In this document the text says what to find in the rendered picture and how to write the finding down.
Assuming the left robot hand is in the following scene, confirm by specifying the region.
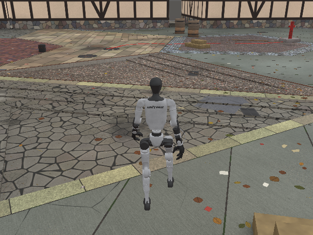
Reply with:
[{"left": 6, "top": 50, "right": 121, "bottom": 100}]
[{"left": 132, "top": 132, "right": 143, "bottom": 141}]

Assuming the left robot upper arm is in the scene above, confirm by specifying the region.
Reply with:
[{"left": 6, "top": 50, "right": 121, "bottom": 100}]
[{"left": 134, "top": 98, "right": 146, "bottom": 124}]

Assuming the right robot hand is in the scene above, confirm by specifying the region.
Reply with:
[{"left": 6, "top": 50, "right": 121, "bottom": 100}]
[{"left": 173, "top": 145, "right": 184, "bottom": 160}]

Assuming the robot right forearm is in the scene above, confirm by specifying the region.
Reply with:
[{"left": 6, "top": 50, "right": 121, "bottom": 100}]
[{"left": 173, "top": 120, "right": 183, "bottom": 146}]

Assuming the right robot thigh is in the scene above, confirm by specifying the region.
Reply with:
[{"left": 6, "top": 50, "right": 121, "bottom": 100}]
[{"left": 163, "top": 136, "right": 173, "bottom": 161}]

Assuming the robot left forearm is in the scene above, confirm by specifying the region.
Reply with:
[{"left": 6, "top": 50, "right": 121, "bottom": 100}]
[{"left": 132, "top": 117, "right": 139, "bottom": 134}]

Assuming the right robot upper arm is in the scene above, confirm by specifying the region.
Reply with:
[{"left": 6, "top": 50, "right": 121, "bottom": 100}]
[{"left": 166, "top": 99, "right": 177, "bottom": 127}]

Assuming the left robot shin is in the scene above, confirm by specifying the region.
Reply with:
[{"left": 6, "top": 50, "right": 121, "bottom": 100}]
[{"left": 142, "top": 169, "right": 150, "bottom": 203}]

